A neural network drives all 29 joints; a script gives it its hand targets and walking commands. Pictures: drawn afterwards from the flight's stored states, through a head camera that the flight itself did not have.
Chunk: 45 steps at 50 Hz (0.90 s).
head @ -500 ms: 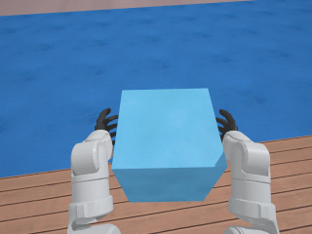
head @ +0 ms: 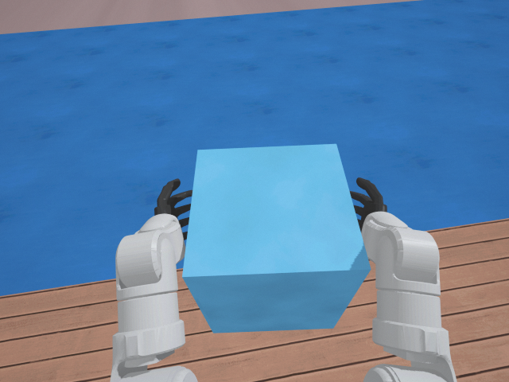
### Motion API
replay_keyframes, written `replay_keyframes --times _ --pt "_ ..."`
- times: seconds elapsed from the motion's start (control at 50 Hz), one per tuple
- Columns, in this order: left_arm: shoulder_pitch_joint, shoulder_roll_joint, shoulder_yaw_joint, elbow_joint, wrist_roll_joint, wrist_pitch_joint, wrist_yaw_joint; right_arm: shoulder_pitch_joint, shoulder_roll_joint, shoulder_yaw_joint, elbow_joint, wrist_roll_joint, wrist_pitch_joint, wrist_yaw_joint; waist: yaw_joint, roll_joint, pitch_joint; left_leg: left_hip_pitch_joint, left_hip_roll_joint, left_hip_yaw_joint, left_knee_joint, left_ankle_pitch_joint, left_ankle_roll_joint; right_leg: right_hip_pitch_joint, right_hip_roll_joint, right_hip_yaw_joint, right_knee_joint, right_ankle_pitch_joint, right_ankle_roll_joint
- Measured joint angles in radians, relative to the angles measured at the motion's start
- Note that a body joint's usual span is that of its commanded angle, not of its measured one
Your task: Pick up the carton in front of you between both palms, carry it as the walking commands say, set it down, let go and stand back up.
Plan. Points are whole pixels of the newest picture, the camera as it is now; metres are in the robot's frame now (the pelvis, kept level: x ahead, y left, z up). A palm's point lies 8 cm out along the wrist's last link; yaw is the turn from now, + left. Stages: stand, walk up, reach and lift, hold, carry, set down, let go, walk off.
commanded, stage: carry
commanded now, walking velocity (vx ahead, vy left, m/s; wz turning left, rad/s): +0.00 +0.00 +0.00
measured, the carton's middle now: (270, 245) +0.32 +0.00 +0.06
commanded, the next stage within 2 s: none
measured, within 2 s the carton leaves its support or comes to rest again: neither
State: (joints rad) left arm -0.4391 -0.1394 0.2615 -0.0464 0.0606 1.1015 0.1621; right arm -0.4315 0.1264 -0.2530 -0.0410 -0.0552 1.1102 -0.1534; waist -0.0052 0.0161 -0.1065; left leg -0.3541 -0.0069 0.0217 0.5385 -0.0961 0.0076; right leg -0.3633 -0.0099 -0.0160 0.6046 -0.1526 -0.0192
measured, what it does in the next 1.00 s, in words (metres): stands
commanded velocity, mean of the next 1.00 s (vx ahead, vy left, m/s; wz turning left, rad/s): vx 0.00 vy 0.00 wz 0.00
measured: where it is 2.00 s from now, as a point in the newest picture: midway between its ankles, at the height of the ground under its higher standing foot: outside the picture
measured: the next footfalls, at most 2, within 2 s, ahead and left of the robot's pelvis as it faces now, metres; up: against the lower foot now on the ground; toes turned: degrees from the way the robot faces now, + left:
none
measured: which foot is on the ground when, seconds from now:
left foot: down 0.00-1.00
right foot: down 0.00-1.00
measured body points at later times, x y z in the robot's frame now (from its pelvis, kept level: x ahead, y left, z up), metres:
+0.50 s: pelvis +0.01 -0.01 +0.00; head -0.01 -0.01 +0.45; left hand +0.34 +0.15 +0.12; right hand +0.34 -0.16 +0.11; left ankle +0.04 +0.11 -0.73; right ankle +0.02 -0.12 -0.73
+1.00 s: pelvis -0.01 +0.00 +0.00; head -0.04 -0.01 +0.45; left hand +0.32 +0.15 +0.12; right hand +0.32 -0.16 +0.11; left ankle +0.04 +0.11 -0.73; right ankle +0.02 -0.12 -0.73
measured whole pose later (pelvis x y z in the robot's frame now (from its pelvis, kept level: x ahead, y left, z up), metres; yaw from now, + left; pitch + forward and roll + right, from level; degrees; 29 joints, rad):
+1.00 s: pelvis -0.01 +0.00 +0.00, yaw +0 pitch +1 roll +0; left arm -0.45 -0.13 0.26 0.00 0.07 1.10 0.16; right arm -0.45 0.12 -0.26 0.00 -0.06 1.11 -0.15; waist 0.00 0.01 -0.12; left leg -0.35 0.00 0.02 0.54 -0.09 0.00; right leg -0.36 -0.01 -0.02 0.61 -0.14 -0.03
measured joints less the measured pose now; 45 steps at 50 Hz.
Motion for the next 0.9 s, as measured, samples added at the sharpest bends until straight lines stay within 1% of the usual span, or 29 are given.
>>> replay_keyframes --times 0.14,0.3,0.46,0.56,0.68,0.8,0.9 --pt "-0.007 0.002 0.001 0.003 0.000 -0.004 0.000 -0.007 -0.004 0.003 0.005 0.002 -0.005 0.000 -0.001 0.002 -0.006 -0.001 -0.001 -0.009 -0.002 0.001 -0.004 0.001 -0.001 -0.009 0.001 -0.003 -0.003" --pt "-0.014 0.010 -0.005 0.025 -0.005 -0.006 0.000 0.002 -0.004 0.003 0.006 -0.003 -0.007 0.000 0.012 0.008 -0.009 -0.008 0.005 -0.012 0.006 -0.005 -0.007 -0.002 0.004 -0.013 -0.001 -0.005 -0.005" --pt "-0.015 0.008 0.002 0.000 -0.011 -0.006 0.000 0.005 0.005 0.004 -0.014 -0.004 -0.014 0.001 0.005 0.006 0.009 -0.007 0.002 -0.013 0.001 -0.005 -0.008 -0.004 0.002 -0.014 0.003 -0.012 -0.006" --pt "-0.028 0.015 -0.010 0.001 -0.011 -0.013 0.000 -0.006 -0.008 0.008 -0.017 0.004 -0.018 0.001 0.008 0.008 0.009 -0.017 0.008 -0.013 0.016 -0.014 -0.010 -0.011 0.007 -0.014 0.009 -0.013 -0.010" --pt "-0.012 0.003 -0.001 -0.018 -0.004 -0.006 0.001 0.002 -0.002 0.006 -0.019 0.009 -0.018 0.000 -0.004 0.005 0.005 -0.011 0.007 -0.012 0.015 -0.014 -0.012 -0.008 0.006 -0.013 0.014 -0.017 -0.012" --pt "-0.010 0.001 -0.002 0.005 -0.002 -0.005 0.000 0.007 -0.011 0.013 -0.008 0.006 -0.006 0.000 0.001 0.011 0.003 0.001 0.010 -0.009 0.016 -0.011 -0.010 0.006 0.009 -0.010 0.009 -0.010 -0.011" --pt "-0.022 0.006 0.005 0.040 0.001 -0.004 0.000 -0.007 -0.015 0.011 0.029 0.001 -0.004 0.000 0.001 0.002 -0.009 0.003 0.009 -0.009 0.012 -0.002 -0.010 0.008 0.008 -0.010 0.004 0.000 -0.010"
